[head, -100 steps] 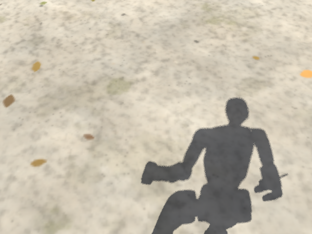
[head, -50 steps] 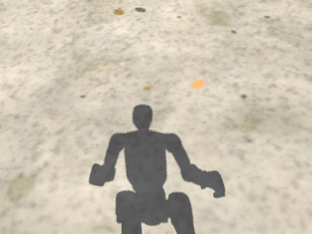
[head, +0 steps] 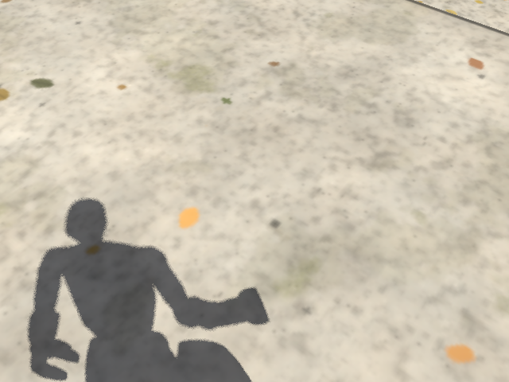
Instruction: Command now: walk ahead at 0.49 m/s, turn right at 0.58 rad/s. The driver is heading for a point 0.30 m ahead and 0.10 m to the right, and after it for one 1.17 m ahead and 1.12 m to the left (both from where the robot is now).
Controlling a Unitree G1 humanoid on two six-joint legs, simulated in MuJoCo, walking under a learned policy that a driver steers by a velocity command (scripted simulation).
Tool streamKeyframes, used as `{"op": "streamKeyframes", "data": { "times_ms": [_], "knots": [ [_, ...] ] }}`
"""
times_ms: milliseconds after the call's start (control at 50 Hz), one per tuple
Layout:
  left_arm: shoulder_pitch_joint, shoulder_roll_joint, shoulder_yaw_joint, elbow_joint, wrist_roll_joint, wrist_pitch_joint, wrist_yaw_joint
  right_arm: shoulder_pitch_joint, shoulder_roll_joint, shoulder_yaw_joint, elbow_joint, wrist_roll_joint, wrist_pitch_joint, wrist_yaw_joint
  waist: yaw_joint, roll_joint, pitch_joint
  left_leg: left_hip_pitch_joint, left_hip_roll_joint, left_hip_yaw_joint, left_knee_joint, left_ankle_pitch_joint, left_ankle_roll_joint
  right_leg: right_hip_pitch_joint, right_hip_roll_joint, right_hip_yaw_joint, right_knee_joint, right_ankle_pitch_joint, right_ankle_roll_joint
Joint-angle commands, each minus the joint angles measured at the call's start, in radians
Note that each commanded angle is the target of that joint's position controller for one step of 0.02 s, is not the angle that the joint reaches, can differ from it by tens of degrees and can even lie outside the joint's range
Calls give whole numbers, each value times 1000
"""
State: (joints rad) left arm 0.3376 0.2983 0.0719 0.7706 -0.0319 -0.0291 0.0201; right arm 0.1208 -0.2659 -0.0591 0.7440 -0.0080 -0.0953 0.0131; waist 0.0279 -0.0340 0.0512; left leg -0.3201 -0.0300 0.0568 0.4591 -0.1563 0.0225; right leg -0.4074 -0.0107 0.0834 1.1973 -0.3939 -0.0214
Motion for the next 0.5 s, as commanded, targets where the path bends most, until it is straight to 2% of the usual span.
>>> {"op": "streamKeyframes", "data": {
  "times_ms": [20,60,120,140,180,220,260,280,300,320,340,360,380,400,420,440,480,500],
  "knots": [
    [2,60,20,-87,1,1,-6,24,-88,-27,-21,-4,-16,-5,-20,139,-42,156,293,-287,-303,-59,167,-205,-126,33,-2,61,-1],
    [-39,42,13,-114,6,11,-7,28,-117,-37,-3,4,-28,-4,-17,113,-15,135,308,-218,-343,5,189,-241,-142,28,-71,100,9],
    [-94,42,6,-138,12,5,-19,40,-154,-49,12,6,-28,-5,-27,82,-11,172,300,-104,-359,101,192,-268,-146,20,-216,260,17],
    [-119,40,3,-144,10,0,-27,40,-162,-50,13,7,-25,-6,-35,79,-6,179,285,-57,-357,133,180,-255,-140,4,-282,319,16],
    [-205,12,-12,-166,22,-14,-38,71,-167,-46,30,15,-14,-5,-66,51,20,144,248,13,-334,266,166,-167,-101,-42,-447,394,10],
    [-260,8,-17,-189,25,-24,-49,128,-189,-46,57,29,0,-3,-81,62,13,182,255,10,-298,370,157,-108,-68,-70,-545,416,4],
    [-271,41,-7,-198,31,-30,-55,148,-217,-50,76,45,15,-2,-65,90,-7,258,271,-16,-224,449,135,-74,-41,-76,-625,381,-14],
    [-239,66,3,-188,37,-32,-54,144,-226,-50,81,49,23,-3,-37,101,-35,282,268,-26,-159,503,115,-12,-20,-83,-672,377,-26],
    [-149,98,20,-157,46,-34,-49,132,-220,-45,83,52,28,-4,20,97,-91,271,239,-16,-45,565,84,132,5,-102,-736,443,-46],
    [-53,154,40,-127,56,-34,-38,158,-182,-29,87,41,25,-4,62,75,-161,192,182,7,107,497,37,322,-21,-90,-749,633,-69],
    [54,244,53,-123,85,-27,-19,193,-100,5,55,-7,17,2,74,-104,-324,-43,98,35,419,6,-32,642,-278,142,-633,1142,-160],
    [29,234,37,-141,85,-15,-18,349,-45,29,89,11,21,7,24,-249,-517,-196,10,-93,691,-584,-76,786,-487,395,-657,1208,-329],
    [12,180,31,-145,64,-3,-25,292,-165,-7,110,45,35,2,66,-122,-496,-212,45,-170,765,-565,-78,673,-418,321,-708,1047,-299],
    [-52,154,21,-138,46,-4,-28,210,-171,-13,78,59,46,-3,44,-109,-353,-298,75,-141,766,-527,-72,582,-366,217,-741,913,-258],
    [-117,116,9,-129,39,-8,-28,185,-144,-11,81,48,63,-17,13,-64,-266,-304,110,-123,723,-464,-79,465,-324,154,-784,787,-223],
    [-179,88,2,-126,41,-11,-28,189,-139,-16,87,34,87,-30,-21,-73,-203,-245,128,-115,685,-400,-92,331,-293,93,-839,683,-205],
    [-258,93,8,-120,66,-21,-22,235,-121,-22,89,27,125,-46,-73,-106,-167,-118,113,-78,693,-295,-116,150,-274,7,-920,588,-212],
    [-283,91,9,-117,68,-24,-16,239,-117,-25,81,26,136,-52,-83,-109,-154,-108,113,-72,672,-276,-119,119,-277,-23,-939,549,-219]
  ]
}}
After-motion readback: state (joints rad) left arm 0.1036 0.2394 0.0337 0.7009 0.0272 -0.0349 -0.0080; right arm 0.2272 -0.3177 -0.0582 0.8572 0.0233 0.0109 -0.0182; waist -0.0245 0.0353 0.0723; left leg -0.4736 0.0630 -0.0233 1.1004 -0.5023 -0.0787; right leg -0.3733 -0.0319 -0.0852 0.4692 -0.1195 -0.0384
